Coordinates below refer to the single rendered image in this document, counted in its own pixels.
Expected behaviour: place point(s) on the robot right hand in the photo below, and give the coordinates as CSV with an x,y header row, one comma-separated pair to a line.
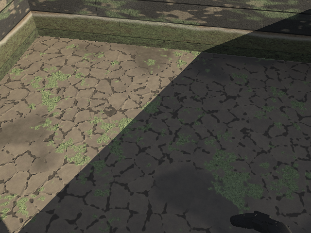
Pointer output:
x,y
261,222

